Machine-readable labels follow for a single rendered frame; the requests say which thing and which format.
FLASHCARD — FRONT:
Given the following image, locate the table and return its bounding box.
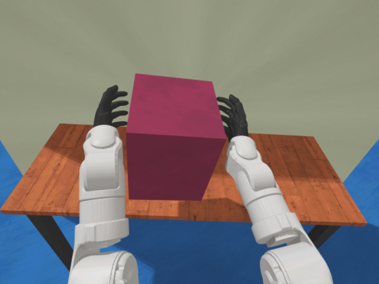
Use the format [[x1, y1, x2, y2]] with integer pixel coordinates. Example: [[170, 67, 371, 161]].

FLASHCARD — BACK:
[[0, 124, 367, 271]]

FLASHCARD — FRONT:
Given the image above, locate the robot right forearm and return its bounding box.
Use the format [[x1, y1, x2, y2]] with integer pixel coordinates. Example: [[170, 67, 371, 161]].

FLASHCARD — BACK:
[[225, 135, 333, 282]]

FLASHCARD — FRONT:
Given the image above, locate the carton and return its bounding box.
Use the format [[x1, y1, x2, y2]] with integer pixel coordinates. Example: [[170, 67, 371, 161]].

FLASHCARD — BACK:
[[126, 73, 227, 201]]

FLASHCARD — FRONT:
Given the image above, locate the left robot upper arm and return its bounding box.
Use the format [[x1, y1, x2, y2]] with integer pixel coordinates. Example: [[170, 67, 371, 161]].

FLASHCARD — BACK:
[[69, 250, 139, 284]]

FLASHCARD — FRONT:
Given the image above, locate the right robot hand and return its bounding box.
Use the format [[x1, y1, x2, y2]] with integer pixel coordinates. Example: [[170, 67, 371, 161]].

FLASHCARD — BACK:
[[217, 94, 249, 142]]

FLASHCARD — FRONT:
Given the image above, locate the robot left forearm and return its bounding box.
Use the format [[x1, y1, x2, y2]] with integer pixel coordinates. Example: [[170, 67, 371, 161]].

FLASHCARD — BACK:
[[68, 125, 129, 284]]

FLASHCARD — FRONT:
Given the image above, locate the left robot hand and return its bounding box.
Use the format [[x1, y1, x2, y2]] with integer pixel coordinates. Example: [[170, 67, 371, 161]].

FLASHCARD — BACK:
[[93, 85, 129, 128]]

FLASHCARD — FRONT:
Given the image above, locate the right robot upper arm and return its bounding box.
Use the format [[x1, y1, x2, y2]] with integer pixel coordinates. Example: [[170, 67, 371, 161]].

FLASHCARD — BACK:
[[260, 242, 333, 284]]

